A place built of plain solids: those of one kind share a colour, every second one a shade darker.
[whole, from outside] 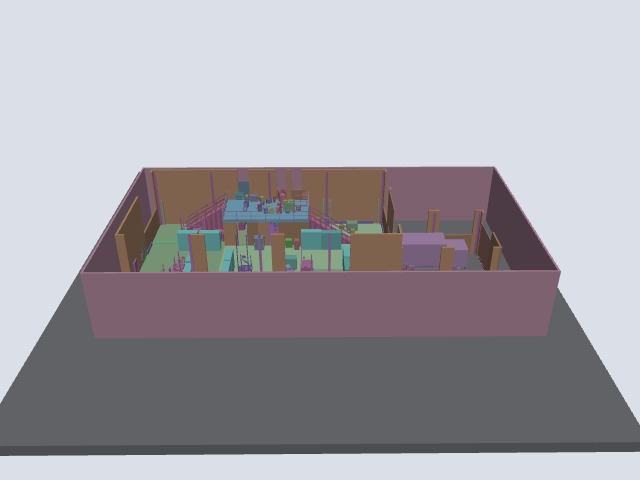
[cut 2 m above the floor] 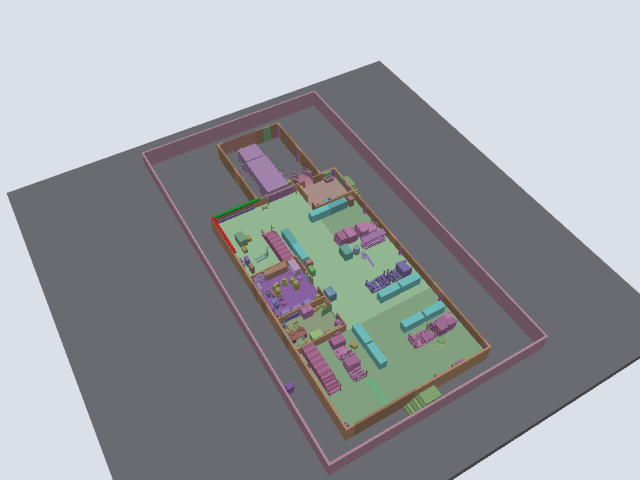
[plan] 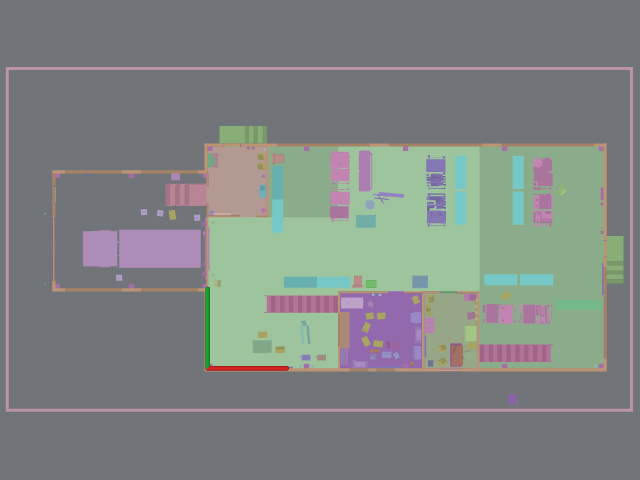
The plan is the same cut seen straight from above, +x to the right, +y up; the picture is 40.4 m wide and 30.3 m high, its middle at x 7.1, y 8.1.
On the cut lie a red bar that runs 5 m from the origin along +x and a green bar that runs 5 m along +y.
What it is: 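A works' own stores building on a factory's ground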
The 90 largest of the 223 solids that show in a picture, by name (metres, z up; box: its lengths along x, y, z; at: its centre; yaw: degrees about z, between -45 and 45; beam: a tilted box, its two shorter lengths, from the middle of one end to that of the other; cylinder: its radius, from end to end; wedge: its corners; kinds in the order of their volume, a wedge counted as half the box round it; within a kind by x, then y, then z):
{
 "raised_floor_stock_1": {"box": [8.43, 9.73, 1.07], "at": [4.15, 4.8, 0.48]},
 "raised_floor_stock_2": {"box": [4.63, 4.53, 1.07], "at": [6.05, 11.8, 0.48]},
 "raised_floor_stock_3": {"box": [8.93, 9.33, 1.07], "at": [12.7, 9.4, 0.48]},
 "raised_floor_stock_4": {"box": [8.03, 14.13, 1.07], "at": [21.05, 7.0, 0.48]},
 "yard_bound_1": {"box": [0.2, 21.77, 6.81], "at": [-12.64, 8.14, 3.35]},
 "yard_bound_2": {"box": [39.6, 0.2, 6.81], "at": [7.06, -2.65, 3.35]},
 "yard_bound_3": {"box": [39.6, 0.2, 6.81], "at": [7.06, 18.93, 3.35]},
 "yard_bound_4": {"box": [0.2, 21.77, 6.81], "at": [26.76, 8.14, 3.35]},
 "wall_1": {"box": [0.2, 2.96, 5.25], "at": [-9.7, 11.03, 2.58]},
 "wall_2": {"box": [0.81, 0.2, 5.25], "at": [-9.4, 4.95, 2.58]},
 "wall_3": {"box": [0.81, 0.2, 5.25], "at": [-9.4, 12.4, 2.58]},
 "wall_4": {"box": [3.61, 0.2, 2.35], "at": [-7.2, 4.95, 1.12]},
 "wall_5": {"box": [3.61, 0.2, 2.35], "at": [-7.2, 12.4, 1.12]},
 "wall_6": {"box": [1.21, 0.2, 5.25], "at": [-4.8, 4.95, 2.58]},
 "wall_7": {"box": [1.21, 0.2, 5.25], "at": [-4.8, 12.4, 2.58]},
 "wall_8": {"box": [3.61, 0.2, 2.35], "at": [-2.4, 4.95, 1.12]},
 "wall_9": {"box": [3.61, 0.2, 2.35], "at": [-2.4, 12.4, 1.12]},
 "wall_10": {"box": [0.2, 0.81, 7.67], "at": [-0.1, 0.2, 3.79]},
 "wall_11": {"box": [0.2, 3.86, 3.37], "at": [-0.1, 2.52, 1.64]},
 "wall_12": {"box": [0.2, 1.9, 7.67], "at": [-0.1, 13.25, 3.79]},
 "wall_13": {"box": [0.06, 4.61, 7.67], "at": [0.03, 7.29, 3.79]},
 "wall_14": {"box": [4.0, 0.2, 7.67], "at": [1.8, 14.1, 3.79]},
 "wall_15": {"box": [0.06, 4.4, 3.87], "at": [3.77, 11.8, 1.89]},
 "wall_16": {"box": [0.06, 4.46, 3.99], "at": [3.83, 11.77, 1.95]},
 "wall_17": {"box": [8.5, 0.2, 7.67], "at": [4.05, -0.1, 3.79]},
 "wall_18": {"box": [0.61, 0.2, 7.67], "at": [4.1, 14.1, 3.79]},
 "wall_19": {"box": [5.86, 0.2, 3.37], "at": [7.33, 14.1, 1.64]},
 "wall_20": {"box": [0.66, 0.2, 7.67], "at": [8.62, -0.1, 3.79]},
 "wall_21": {"box": [1.21, 0.2, 5.26], "at": [9.55, -0.1, 2.58]},
 "wall_22": {"box": [1.21, 0.2, 7.67], "at": [10.85, 14.1, 3.79]},
 "wall_23": {"box": [1.16, 0.2, 5.26], "at": [11.22, -0.1, 2.58]},
 "wall_24": {"box": [1.81, 0.2, 7.67], "at": [12.7, -0.1, 3.79]},
 "wall_25": {"box": [0.06, 4.8, 3.87], "at": [13.57, 2.4, 1.89]},
 "wall_26": {"box": [0.06, 4.8, 3.87], "at": [13.63, 2.4, 1.89]},
 "wall_27": {"box": [1.16, 0.2, 7.67], "at": [14.18, -0.1, 3.79]},
 "wall_28": {"box": [5.91, 0.2, 3.37], "at": [14.4, 14.1, 1.64]},
 "wall_29": {"box": [1.16, 0.2, 7.67], "at": [16.52, -0.1, 3.79]},
 "wall_30": {"box": [0.06, 4.8, 3.87], "at": [17.07, 2.4, 1.89]},
 "wall_31": {"box": [0.06, 4.86, 3.99], "at": [17.13, 2.43, 1.95]},
 "wall_32": {"box": [1.21, 0.2, 7.67], "at": [17.95, 14.1, 3.79]},
 "wall_33": {"box": [8.1, 0.2, 7.67], "at": [21.15, -0.1, 3.79]},
 "wall_34": {"box": [5.86, 0.2, 3.37], "at": [21.48, 14.1, 1.64]},
 "wall_35": {"box": [0.81, 0.2, 7.67], "at": [24.8, 14.1, 3.79]},
 "wall_36": {"box": [0.2, 0.81, 7.67], "at": [25.1, 0.2, 3.79]},
 "wall_37": {"box": [0.2, 5.81, 3.37], "at": [25.1, 3.5, 1.64]},
 "wall_38": {"box": [0.2, 7.81, 7.67], "at": [25.1, 10.3, 3.79]},
 "box_lorry_1": {"box": [2.13, 2.2, 2.0], "at": [-6.76, 7.55, 1.62]},
 "box_lorry_2": {"box": [5.15, 2.4, 2.47], "at": [-3.0, 7.55, 2.12]},
 "longspan_1": {"box": [0.7, 2.1, 2.18], "at": [4.43, 9.61, 2.06]},
 "longspan_2": {"box": [0.7, 2.1, 2.05], "at": [4.43, 11.71, 2.0]},
 "longspan_3": {"box": [2.1, 0.7, 2.04], "at": [5.86, 5.43, 1.99]},
 "longspan_4": {"box": [2.1, 0.7, 2.16], "at": [7.96, 5.43, 2.05]},
 "longspan_5": {"box": [0.7, 2.1, 2.18], "at": [15.99, 10.11, 2.06]},
 "longspan_6": {"box": [0.7, 2.1, 2.18], "at": [15.99, 12.37, 2.06]},
 "longspan_7": {"box": [2.1, 0.7, 2.17], "at": [18.51, 5.59, 2.06]},
 "longspan_8": {"box": [0.7, 2.1, 2.07], "at": [19.61, 10.11, 2.0]},
 "longspan_9": {"box": [0.7, 2.1, 1.93], "at": [19.61, 12.37, 1.94]},
 "longspan_10": {"box": [2.1, 0.7, 2.17], "at": [20.77, 5.59, 2.06]},
 "raised_floor_crib_1": {"box": [5.43, 4.93, 1.07], "at": [10.95, 2.4, 0.48]},
 "raised_floor_office_1": {"box": [3.63, 4.93, 1.07], "at": [15.35, 2.4, 0.48]},
 "raised_floor_lobby_1": {"box": [3.93, 4.53, 1.07], "at": [1.9, 11.8, 0.48]},
 "raised_floor_deck_1": {"box": [8.98, 4.92, 0.24], "at": [12.7, 2.43, 3.94]},
 "rack1n_low_1": {"box": [1.13, 0.75, 1.1], "at": [8.32, 9.86, 1.52]},
 "rack1n_low_2": {"box": [1.22, 0.82, 1.2], "at": [8.37, 10.74, 1.57], "yaw": -0.8},
 "rack1n_low_3": {"box": [1.2, 0.8, 1.2], "at": [8.37, 10.74, 1.57]},
 "rack1n_low_4": {"box": [1.2, 0.8, 0.93], "at": [8.37, 12.21, 1.43], "yaw": -2.3},
 "rack1n_low_5": {"box": [0.78, 1.18, 1.1], "at": [20.31, 3.42, 1.52]},
 "rack1n_low_6": {"box": [0.82, 1.22, 0.87], "at": [20.32, 3.42, 1.4], "yaw": -1.2},
 "rack1n_low_7": {"box": [0.93, 1.33, 1.03], "at": [21.08, 12.47, 1.48]},
 "rack1n_low_8": {"box": [0.95, 0.8, 1.03], "at": [21.31, 11.91, 1.48]},
 "stair_1": {"box": [0.3, 1.1, 2.37], "at": [7.24, 4.05, 2.16]},
 "stair_2": {"box": [0.3, 1.1, 2.55], "at": [7.52, 4.05, 2.25]},
 "stair_3": {"box": [0.3, 1.1, 2.73], "at": [7.8, 4.05, 2.34]},
 "stair_4": {"box": [0.3, 1.1, 2.91], "at": [8.08, 4.05, 2.43]},
 "stair_5": {"box": [0.3, 1.1, 2.91], "at": [17.32, 0.95, 2.43]},
 "stair_6": {"box": [0.3, 1.1, 2.73], "at": [17.6, 0.95, 2.34]},
 "stair_7": {"box": [0.3, 1.1, 2.55], "at": [17.88, 0.95, 2.25]},
 "stair_8": {"box": [0.3, 1.1, 2.37], "at": [18.16, 0.95, 2.16]},
 "yard_step_1": {"box": [1.6, 1.1, 1.01], "at": [1.55, 14.75, 0.5]},
 "yard_step_2": {"box": [1.06, 1.6, 1.01], "at": [25.73, 7.55, 0.5]},
 "pallet_load_1": {"box": [1.14, 0.71, 1.24], "at": [10.01, 9.28, 1.59], "yaw": 0.3},
 "pallet_load_2": {"box": [1.23, 0.81, 1.3], "at": [10.01, 9.28, 1.62], "yaw": 0.3},
 "crate_1": {"box": [1.2, 0.8, 0.95], "at": [3.45, 1.37, 1.45], "yaw": 0.8},
 "crate_2": {"box": [1.2, 0.8, 0.95], "at": [10.34, 2.3, 4.49], "yaw": -0.8},
 "door_landing_1": {"box": [1.1, 1.4, 1.07], "at": [-0.61, 10.95, 0.48]},
 "hatch_counter_1": {"box": [0.56, 2.28, 0.84], "at": [8.64, 2.4, 1.52]},
 "card_cage_1": {"box": [0.95, 0.76, 1.45], "at": [13.42, 5.46, 1.7]},
 "rack1n_high_1": {"box": [1.21, 0.81, 1.0], "at": [14.42, 12.8, 1.47]},
 "roller_shutter_1": {"box": [0.06, 3.86, 3.78], "at": [-9.72, 7.55, 2.11]},
 "wall_over_deck_1": {"box": [3.62, 0.1, 2.22], "at": [15.38, -0.06, 5.15]}
}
